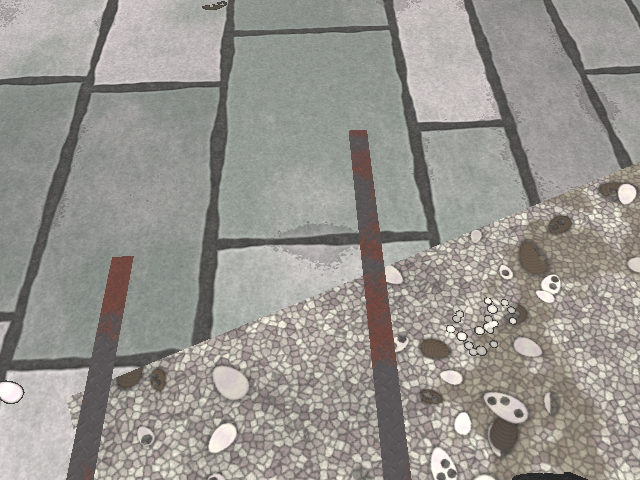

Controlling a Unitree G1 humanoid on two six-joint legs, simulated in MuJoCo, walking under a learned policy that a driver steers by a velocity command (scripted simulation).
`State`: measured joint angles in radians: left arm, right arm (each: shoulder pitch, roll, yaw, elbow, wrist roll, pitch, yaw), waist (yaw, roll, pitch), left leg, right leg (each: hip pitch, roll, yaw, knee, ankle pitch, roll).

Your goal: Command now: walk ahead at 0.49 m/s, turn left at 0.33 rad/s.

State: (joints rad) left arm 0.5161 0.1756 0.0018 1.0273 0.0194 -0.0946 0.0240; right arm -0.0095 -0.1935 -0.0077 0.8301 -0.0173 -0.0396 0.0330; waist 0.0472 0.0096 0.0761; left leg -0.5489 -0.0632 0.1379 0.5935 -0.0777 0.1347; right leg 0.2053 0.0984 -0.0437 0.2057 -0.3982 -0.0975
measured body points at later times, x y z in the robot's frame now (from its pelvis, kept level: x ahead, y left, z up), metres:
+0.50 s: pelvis +0.28 +0.00 +0.02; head +0.31 +0.03 +0.46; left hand +0.47 +0.26 -0.07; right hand +0.26 -0.27 -0.11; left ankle +0.14 +0.04 -0.72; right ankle +0.48 -0.10 -0.68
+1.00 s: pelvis +0.52 +0.06 +0.02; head +0.55 +0.08 +0.47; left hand +0.36 +0.27 -0.12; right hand +0.83 -0.01 -0.08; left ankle +0.59 +0.25 -0.67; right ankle +0.49 -0.07 -0.72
